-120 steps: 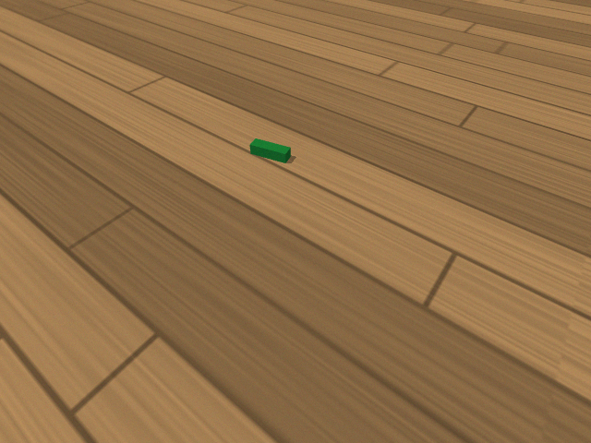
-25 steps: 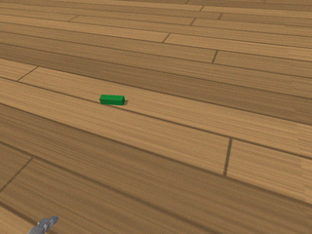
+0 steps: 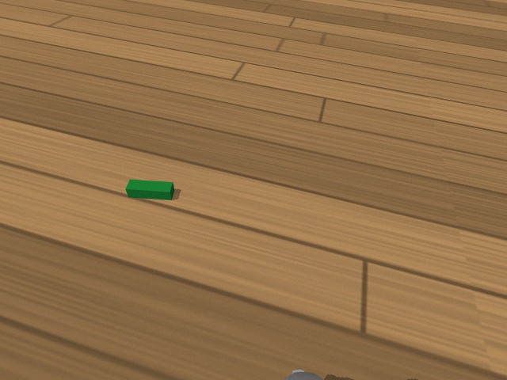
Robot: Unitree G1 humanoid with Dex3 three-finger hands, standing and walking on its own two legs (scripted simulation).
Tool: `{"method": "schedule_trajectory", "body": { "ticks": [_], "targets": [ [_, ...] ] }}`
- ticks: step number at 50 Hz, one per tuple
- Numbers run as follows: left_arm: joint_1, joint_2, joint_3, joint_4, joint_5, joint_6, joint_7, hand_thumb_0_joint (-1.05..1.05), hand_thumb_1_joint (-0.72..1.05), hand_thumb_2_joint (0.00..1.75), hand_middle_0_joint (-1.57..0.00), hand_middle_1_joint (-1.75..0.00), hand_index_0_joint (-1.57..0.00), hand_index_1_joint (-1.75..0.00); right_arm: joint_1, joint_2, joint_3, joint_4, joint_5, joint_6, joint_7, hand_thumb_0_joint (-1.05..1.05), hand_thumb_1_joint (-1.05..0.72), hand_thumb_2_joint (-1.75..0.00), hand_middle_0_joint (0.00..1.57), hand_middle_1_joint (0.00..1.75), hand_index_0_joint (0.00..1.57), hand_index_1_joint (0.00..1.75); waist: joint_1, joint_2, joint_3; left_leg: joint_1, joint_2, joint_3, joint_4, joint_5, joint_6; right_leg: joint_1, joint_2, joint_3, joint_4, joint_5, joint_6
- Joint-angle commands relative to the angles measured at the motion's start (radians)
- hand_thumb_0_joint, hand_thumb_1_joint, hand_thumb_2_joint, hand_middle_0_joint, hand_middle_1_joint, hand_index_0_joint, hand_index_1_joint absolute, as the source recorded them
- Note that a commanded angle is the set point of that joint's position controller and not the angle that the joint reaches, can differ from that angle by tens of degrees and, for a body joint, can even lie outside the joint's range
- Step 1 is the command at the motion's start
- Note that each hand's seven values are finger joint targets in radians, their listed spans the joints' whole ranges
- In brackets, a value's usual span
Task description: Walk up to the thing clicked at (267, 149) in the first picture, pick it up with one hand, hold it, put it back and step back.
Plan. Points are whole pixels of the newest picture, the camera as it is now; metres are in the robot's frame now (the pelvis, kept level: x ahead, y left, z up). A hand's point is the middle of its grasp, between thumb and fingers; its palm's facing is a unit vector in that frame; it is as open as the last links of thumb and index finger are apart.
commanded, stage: walk up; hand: left
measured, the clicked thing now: (150, 189) +1.17 +0.49 -0.74
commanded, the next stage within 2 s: none
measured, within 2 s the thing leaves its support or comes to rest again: neither
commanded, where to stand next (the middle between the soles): +0.78 +0.29 m, yaw -3 degrees
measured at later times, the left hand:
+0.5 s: hand (80, 304) +0.30 +0.33 -0.12, palm faces -0.03 -0.90 -0.44, open 7.4 cm
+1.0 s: hand (70, 223) +0.50 +0.43 -0.14, palm faces -0.10 -0.89 -0.45, open 7.4 cm
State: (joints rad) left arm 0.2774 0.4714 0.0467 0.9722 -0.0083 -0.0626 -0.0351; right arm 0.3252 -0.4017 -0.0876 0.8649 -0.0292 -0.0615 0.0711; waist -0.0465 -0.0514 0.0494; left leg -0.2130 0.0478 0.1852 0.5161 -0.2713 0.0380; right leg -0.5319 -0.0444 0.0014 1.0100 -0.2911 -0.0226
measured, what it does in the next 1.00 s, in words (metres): walks ahead: right foot, then left foot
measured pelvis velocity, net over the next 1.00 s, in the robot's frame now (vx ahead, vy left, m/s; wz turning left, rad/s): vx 0.43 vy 0.14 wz -0.03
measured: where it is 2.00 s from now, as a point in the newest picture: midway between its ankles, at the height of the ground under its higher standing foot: (174, 262)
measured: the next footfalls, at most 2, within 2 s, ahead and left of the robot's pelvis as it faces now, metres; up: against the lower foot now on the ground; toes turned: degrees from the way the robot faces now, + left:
right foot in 0.24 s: +0.27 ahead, -0.09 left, +0.00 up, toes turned -6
left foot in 0.62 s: +0.43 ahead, +0.25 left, +0.00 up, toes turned +7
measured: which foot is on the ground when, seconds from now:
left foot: down 0.00-0.24, up 0.26-0.60, down 0.62-1.00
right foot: up 0.00-0.22, down 0.24-0.66, up 0.68-1.00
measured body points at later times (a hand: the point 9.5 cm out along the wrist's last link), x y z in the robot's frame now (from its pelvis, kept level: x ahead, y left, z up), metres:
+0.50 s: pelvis +0.22 +0.05 -0.01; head +0.24 +0.02 +0.44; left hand +0.30 +0.37 -0.09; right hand +0.31 -0.28 -0.12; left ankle +0.30 +0.22 -0.69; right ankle +0.23 -0.08 -0.74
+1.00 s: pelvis +0.43 +0.14 -0.01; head +0.44 +0.12 +0.43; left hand +0.50 +0.47 -0.11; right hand +0.45 -0.18 -0.14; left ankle +0.39 +0.25 -0.74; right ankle +0.53 +0.03 -0.73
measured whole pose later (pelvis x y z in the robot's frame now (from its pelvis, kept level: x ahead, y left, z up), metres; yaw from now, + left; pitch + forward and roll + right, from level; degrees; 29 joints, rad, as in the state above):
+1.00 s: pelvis +0.43 +0.14 -0.01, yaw -2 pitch -2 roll +1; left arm 0.30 0.43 0.05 0.92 0.01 -0.09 -0.03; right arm 0.35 -0.43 -0.07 0.83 -0.03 -0.01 0.08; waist -0.04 0.04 0.06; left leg -0.19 0.04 0.14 0.64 -0.42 0.03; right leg -0.44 -0.05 -0.09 0.65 -0.23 -0.03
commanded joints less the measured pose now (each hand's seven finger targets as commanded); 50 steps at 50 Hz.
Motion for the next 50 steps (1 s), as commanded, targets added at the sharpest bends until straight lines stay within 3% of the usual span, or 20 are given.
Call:
{"method": "schedule_trajectory", "body": {
  "ticks": [1,8,10,11,12,13,15,18,27,29,31,32,33,34,35,39,43,46,49,50],
  "targets": [
    [-0.071,0.160,0.045,-0.108,0.001,-0.014,0.003,0.00,0.90,0.90,-0.20,-0.30,-0.20,-0.30,0.006,-0.273,-0.069,-0.084,0.004,-0.027,-0.018,0.00,-0.90,-0.90,0.20,0.30,0.20,0.30,-0.005,0.203,0.026,0.142,0.252,-0.260,-0.313,0.005,0.139,-0.115,-0.040,0.005,-0.157,0.026,0.009],
    [-0.117,0.123,0.048,-0.136,-0.003,-0.017,-0.003,0.00,0.90,0.90,-0.20,-0.30,-0.20,-0.30,0.006,-0.263,-0.063,-0.108,-0.003,-0.004,-0.019,0.00,-0.90,-0.90,0.20,0.30,0.20,0.30,0.014,0.113,0.016,0.064,0.204,-0.144,-0.168,0.248,0.084,0.186,0.020,-0.104,-0.399,0.131,-0.033],
    [0.037,0.152,0.069,-0.098,0.000,-0.023,0.014,0.00,0.90,0.90,-0.20,-0.30,-0.20,-0.30,-0.009,-0.242,-0.052,-0.124,0.004,0.001,-0.022,0.00,-0.90,-0.90,0.20,0.30,0.20,0.30,0.105,0.025,-0.072,-0.006,0.147,-0.085,0.087,0.369,0.047,0.447,0.048,-0.106,-0.488,0.132,-0.054],
    [0.162,0.213,0.096,-0.080,0.008,-0.032,0.028,0.00,0.90,0.90,-0.20,-0.30,-0.20,-0.30,0.013,-0.205,-0.035,-0.135,0.003,-0.002,-0.021,0.00,-0.90,-0.90,0.20,0.30,0.20,0.30,0.166,-0.076,-0.155,-0.134,0.072,-0.049,0.355,0.270,0.015,0.636,-0.058,0.057,-0.564,0.011,-0.089],
    [0.223,0.302,0.120,-0.090,0.014,-0.039,0.042,0.00,0.90,0.90,-0.20,-0.30,-0.20,-0.30,0.071,-0.150,-0.015,-0.148,0.002,-0.003,-0.021,0.00,-0.90,-0.90,0.20,0.30,0.20,0.30,0.156,-0.240,-0.223,-0.380,-0.038,-0.076,0.586,-0.254,-0.017,0.826,-0.343,0.501,-0.609,0.001,-0.188],
    [0.170,0.315,0.114,-0.106,-0.002,-0.034,0.050,0.00,0.90,0.90,-0.20,-0.30,-0.20,-0.30,0.042,-0.254,-0.037,-0.131,0.003,0.013,-0.026,0.00,-0.90,-0.90,0.20,0.30,0.20,0.30,0.156,-0.073,-0.194,-0.464,-0.023,-0.234,0.699,-0.303,-0.022,0.737,-0.416,0.709,-0.693,-0.157,-0.295],
    [0.079,0.284,0.103,-0.137,-0.013,-0.037,0.056,0.00,0.90,0.90,-0.20,-0.30,-0.20,-0.30,-0.013,-0.264,-0.041,-0.114,0.012,0.015,-0.028,0.00,-0.90,-0.90,0.20,0.30,0.20,0.30,0.130,0.009,-0.076,-0.482,0.032,-0.298,0.761,-0.187,-0.019,0.580,-0.369,0.538,-0.717,-0.068,-0.296],
    [-0.017,0.223,0.083,-0.154,0.000,-0.053,0.054,0.00,0.90,0.90,-0.20,-0.30,-0.20,-0.30,0.047,-0.235,-0.041,-0.068,0.011,0.028,-0.008,0.00,-0.90,-0.90,0.20,0.30,0.20,0.30,0.042,-0.039,0.016,-0.352,0.074,-0.280,0.605,-0.076,-0.028,0.321,-0.249,0.246,-0.740,0.021,-0.206],
    [-0.007,0.273,0.094,-0.163,0.022,-0.077,0.038,0.00,0.90,0.90,-0.20,-0.30,-0.20,-0.30,-0.129,-0.197,-0.059,-0.103,-0.008,0.020,0.042,0.00,-0.90,-0.90,0.20,0.30,0.20,0.30,0.060,-0.066,-0.009,-0.181,0.098,-0.147,0.170,0.076,-0.037,0.211,-0.200,0.055,-0.671,-0.008,-0.175],
    [-0.021,0.280,0.091,-0.155,0.018,-0.067,0.038,0.00,0.90,0.90,-0.20,-0.30,-0.20,-0.30,-0.082,-0.202,-0.069,-0.080,-0.009,0.017,0.043,0.00,-0.90,-0.90,0.20,0.30,0.20,0.30,0.020,-0.050,-0.025,-0.063,0.060,-0.091,0.117,0.075,-0.030,0.170,-0.194,0.028,-0.596,-0.003,-0.154],
    [-0.016,0.223,0.065,-0.161,0.027,-0.056,0.040,0.00,0.90,0.90,-0.20,-0.30,-0.20,-0.30,0.061,-0.257,-0.094,-0.032,-0.012,0.011,0.028,0.00,-0.90,-0.90,0.20,0.30,0.20,0.30,-0.071,0.100,-0.090,0.196,0.006,-0.086,0.063,-0.020,-0.004,0.047,-0.139,-0.027,-0.313,0.073,-0.114],
    [0.053,0.143,0.040,-0.159,0.020,-0.053,0.039,0.00,0.90,0.90,-0.20,-0.30,-0.20,-0.30,0.165,-0.335,-0.117,-0.014,-0.021,0.004,0.013,0.00,-0.90,-0.90,0.20,0.30,0.20,0.30,-0.111,0.342,-0.145,0.310,0.137,-0.323,-0.106,-0.237,0.059,-0.058,-0.036,-0.107,0.036,0.057,-0.057],
    [0.027,0.130,0.035,-0.168,-0.003,-0.051,0.051,0.00,0.90,0.90,-0.20,-0.30,-0.20,-0.30,0.142,-0.408,-0.124,-0.050,-0.005,0.002,0.007,0.00,-0.90,-0.90,0.20,0.30,0.20,0.30,-0.103,0.469,-0.106,0.318,0.358,-0.770,-0.298,-0.339,0.160,-0.277,0.100,-0.094,0.180,-0.262,-0.030],
    [-0.014,0.205,0.043,-0.149,0.010,-0.047,0.066,0.00,0.90,0.90,-0.20,-0.30,-0.20,-0.30,0.092,-0.413,-0.129,-0.059,0.019,0.009,0.001,0.00,-0.90,-0.90,0.20,0.30,0.20,0.30,-0.082,0.308,-0.085,0.213,0.406,-0.793,-0.280,-0.367,0.239,-0.256,0.015,0.027,0.249,-0.261,-0.041],
    [-0.004,0.215,0.039,-0.129,0.002,-0.044,0.060,0.00,0.90,0.90,-0.20,-0.30,-0.20,-0.30,0.015,-0.345,-0.106,-0.079,0.020,0.012,-0.008,0.00,-0.90,-0.90,0.20,0.30,0.20,0.30,-0.036,0.183,-0.031,0.120,0.330,-0.596,-0.250,-0.297,0.204,-0.219,-0.011,0.059,0.246,-0.184,-0.041],
    [0.110,0.192,0.046,-0.055,-0.007,-0.037,0.037,0.00,0.90,0.90,-0.20,-0.30,-0.20,-0.30,-0.084,-0.286,-0.064,-0.103,0.014,0.002,-0.013,0.00,-0.90,-0.90,0.20,0.30,0.20,0.30,0.034,0.262,-0.004,-0.016,0.209,-0.316,-0.214,-0.110,0.165,-0.044,-0.065,-0.019,0.005,-0.065,-0.008],
    [0.031,0.171,0.053,-0.098,0.009,-0.035,0.027,0.00,0.90,0.90,-0.20,-0.30,-0.20,-0.30,-0.032,-0.289,-0.060,-0.115,0.002,0.004,-0.006,0.00,-0.90,-0.90,0.20,0.30,0.20,0.30,0.006,0.244,0.019,-0.019,0.244,-0.314,-0.229,-0.063,0.221,-0.002,-0.059,-0.061,-0.179,-0.031,0.008],
    [0.042,0.157,0.058,-0.104,0.011,-0.042,0.026,0.00,0.90,0.90,-0.20,-0.30,-0.20,-0.30,-0.071,-0.281,-0.055,-0.138,0.001,0.011,-0.004,0.00,-0.90,-0.90,0.20,0.30,0.20,0.30,0.030,0.216,0.007,-0.054,0.218,-0.259,-0.175,-0.026,0.200,0.104,-0.025,-0.087,-0.293,0.036,-0.002],
    [0.184,0.183,0.084,-0.063,0.012,-0.055,0.042,0.00,0.90,0.90,-0.20,-0.30,-0.20,-0.30,-0.095,-0.225,-0.029,-0.164,0.008,0.022,-0.001,0.00,-0.90,-0.90,0.20,0.30,0.20,0.30,0.126,0.057,-0.071,-0.212,0.133,-0.161,0.100,0.053,0.121,0.471,0.032,-0.090,-0.446,0.118,-0.021],
    [0.271,0.246,0.109,-0.056,0.022,-0.062,0.056,0.00,0.90,0.90,-0.20,-0.30,-0.20,-0.30,-0.063,-0.174,-0.014,-0.172,0.014,0.019,-0.001,0.00,-0.90,-0.90,0.20,0.30,0.20,0.30,0.177,-0.117,-0.112,-0.326,0.043,-0.091,0.371,0.022,0.062,0.597,-0.089,0.121,-0.573,-0.057,-0.061]
  ]
}}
